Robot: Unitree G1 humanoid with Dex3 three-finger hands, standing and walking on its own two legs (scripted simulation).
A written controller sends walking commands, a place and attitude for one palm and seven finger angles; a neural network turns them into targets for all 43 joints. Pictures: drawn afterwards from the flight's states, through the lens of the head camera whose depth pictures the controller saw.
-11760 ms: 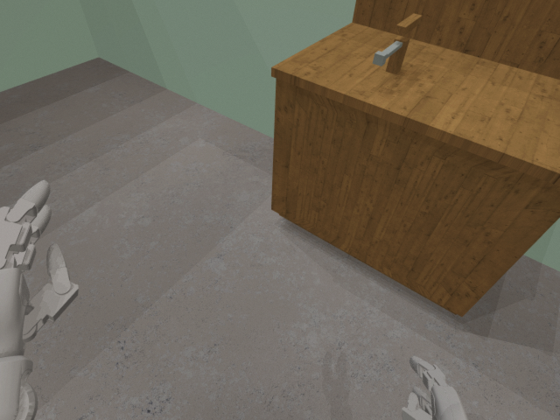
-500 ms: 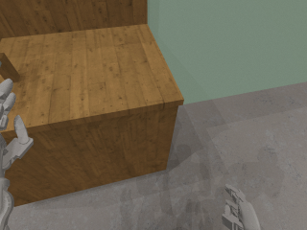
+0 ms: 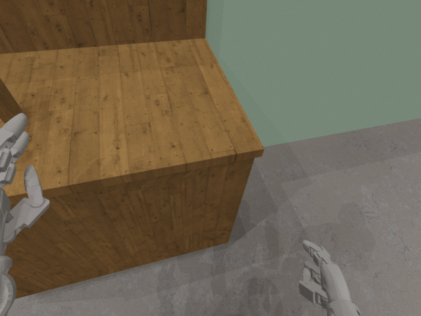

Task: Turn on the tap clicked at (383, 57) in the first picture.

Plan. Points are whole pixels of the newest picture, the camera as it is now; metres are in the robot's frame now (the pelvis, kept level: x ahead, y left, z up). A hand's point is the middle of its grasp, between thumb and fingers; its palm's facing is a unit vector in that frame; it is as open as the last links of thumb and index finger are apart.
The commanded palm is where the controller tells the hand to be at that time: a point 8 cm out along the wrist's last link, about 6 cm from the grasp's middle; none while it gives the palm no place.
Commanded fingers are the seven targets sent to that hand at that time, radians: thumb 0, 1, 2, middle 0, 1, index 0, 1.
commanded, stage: shuffle to correct the standing spot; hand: left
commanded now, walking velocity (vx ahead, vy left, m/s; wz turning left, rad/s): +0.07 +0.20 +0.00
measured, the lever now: out of the picture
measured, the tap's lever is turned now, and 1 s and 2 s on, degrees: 0 0 0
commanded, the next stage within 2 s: come to a stop and stand still in 1.66 s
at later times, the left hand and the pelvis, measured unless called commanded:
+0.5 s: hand out of the picture +0.19 +0.28 +0.17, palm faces +0.41 -0.83 -0.37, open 7.4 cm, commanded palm +0.14 +0.31 +0.18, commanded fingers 0.00 0.90 0.90 -0.20 -0.30 -0.20 -0.30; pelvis -0.03 +0.04 -0.01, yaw +0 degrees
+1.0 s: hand out of the picture +0.18 +0.36 +0.17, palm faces +0.38 -0.84 -0.40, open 7.4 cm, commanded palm +0.11 +0.40 +0.18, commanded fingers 0.00 0.90 0.90 -0.20 -0.30 -0.20 -0.30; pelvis -0.05 +0.12 -0.02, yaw -1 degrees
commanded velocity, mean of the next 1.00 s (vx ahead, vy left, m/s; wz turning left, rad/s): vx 0.09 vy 0.18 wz -0.03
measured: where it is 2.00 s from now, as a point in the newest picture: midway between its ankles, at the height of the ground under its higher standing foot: outside the picture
